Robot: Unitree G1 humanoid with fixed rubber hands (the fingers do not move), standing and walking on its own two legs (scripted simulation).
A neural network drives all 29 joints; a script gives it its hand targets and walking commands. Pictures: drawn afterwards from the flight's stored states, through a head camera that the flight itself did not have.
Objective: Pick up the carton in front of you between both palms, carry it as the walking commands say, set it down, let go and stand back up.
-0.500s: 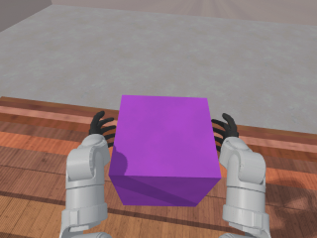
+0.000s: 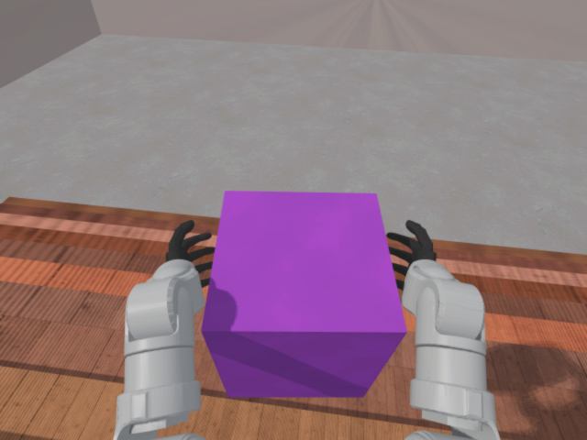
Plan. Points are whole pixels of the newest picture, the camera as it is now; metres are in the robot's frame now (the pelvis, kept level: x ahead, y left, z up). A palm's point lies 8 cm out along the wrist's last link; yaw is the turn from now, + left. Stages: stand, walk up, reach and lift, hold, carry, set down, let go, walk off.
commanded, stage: carry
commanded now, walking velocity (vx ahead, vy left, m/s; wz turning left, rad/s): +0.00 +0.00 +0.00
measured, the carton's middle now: (298, 300) +0.33 +0.00 +0.04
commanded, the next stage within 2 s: none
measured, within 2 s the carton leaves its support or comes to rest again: neither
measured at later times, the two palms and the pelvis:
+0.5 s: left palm (198, 273) +0.31 +0.13 +0.11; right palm (433, 271) +0.32 -0.18 +0.11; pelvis +0.00 -0.02 +0.00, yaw +0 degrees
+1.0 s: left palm (205, 272) +0.31 +0.12 +0.11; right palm (441, 271) +0.32 -0.19 +0.11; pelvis +0.00 -0.03 +0.00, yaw +0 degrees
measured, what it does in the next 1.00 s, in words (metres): stands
